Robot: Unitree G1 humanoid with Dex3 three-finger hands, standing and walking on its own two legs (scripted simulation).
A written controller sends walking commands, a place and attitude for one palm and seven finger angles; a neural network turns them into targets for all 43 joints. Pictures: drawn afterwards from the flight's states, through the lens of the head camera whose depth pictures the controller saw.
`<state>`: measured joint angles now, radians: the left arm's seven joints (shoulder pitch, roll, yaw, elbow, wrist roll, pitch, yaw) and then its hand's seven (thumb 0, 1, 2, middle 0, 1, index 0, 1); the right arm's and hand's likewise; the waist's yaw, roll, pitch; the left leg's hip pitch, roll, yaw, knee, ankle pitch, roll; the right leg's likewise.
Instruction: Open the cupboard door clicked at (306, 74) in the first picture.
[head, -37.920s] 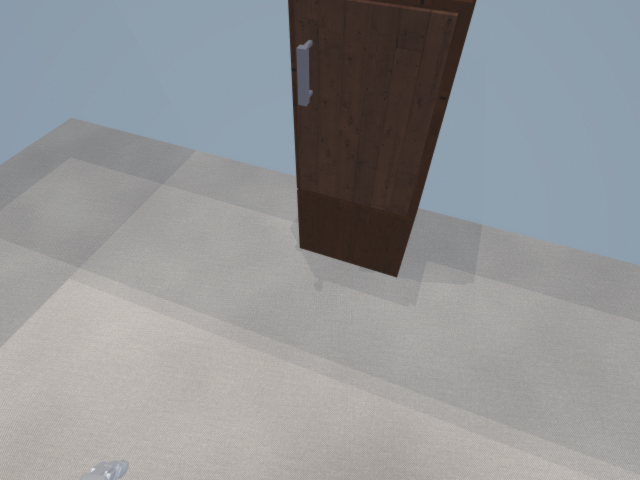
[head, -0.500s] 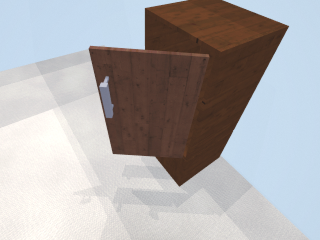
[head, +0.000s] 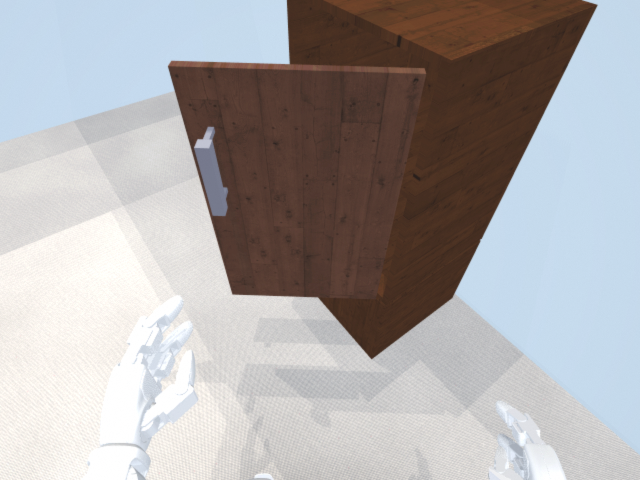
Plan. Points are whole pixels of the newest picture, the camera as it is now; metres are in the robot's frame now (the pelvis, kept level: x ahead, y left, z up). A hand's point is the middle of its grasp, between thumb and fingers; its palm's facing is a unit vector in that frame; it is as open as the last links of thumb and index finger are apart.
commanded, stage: raise the hand with hooked fingers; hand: left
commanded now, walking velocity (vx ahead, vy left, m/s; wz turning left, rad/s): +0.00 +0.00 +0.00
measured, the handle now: (215, 172) +0.58 +0.20 +0.05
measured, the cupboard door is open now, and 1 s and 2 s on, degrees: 52 52 52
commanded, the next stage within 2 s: move the hooked fingers beside the handle in 1.82 s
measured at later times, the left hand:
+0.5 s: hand (171, 393) +0.22 +0.19 +0.01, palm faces -0.01 -1.00 -0.05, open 10.8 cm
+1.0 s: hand (123, 348) +0.26 +0.24 +0.05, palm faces +0.02 -1.00 -0.05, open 13.5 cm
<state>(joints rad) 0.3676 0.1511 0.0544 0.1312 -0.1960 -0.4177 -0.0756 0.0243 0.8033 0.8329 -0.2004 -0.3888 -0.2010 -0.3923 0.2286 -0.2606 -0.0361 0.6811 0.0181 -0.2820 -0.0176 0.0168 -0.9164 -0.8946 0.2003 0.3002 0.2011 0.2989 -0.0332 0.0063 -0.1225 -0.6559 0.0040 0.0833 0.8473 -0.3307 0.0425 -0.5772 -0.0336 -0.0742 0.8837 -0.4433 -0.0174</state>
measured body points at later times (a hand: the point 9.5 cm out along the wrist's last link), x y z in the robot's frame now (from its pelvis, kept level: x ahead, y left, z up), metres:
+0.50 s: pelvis +0.00 -0.03 -0.04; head +0.07 -0.03 +0.41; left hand +0.22 +0.24 +0.02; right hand +0.18 -0.25 -0.13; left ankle +0.06 +0.09 -0.69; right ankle +0.00 -0.11 -0.70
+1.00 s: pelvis +0.01 +0.00 -0.01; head +0.07 +0.01 +0.44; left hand +0.26 +0.30 +0.05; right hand +0.19 -0.25 -0.08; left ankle +0.06 +0.09 -0.70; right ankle +0.00 -0.11 -0.70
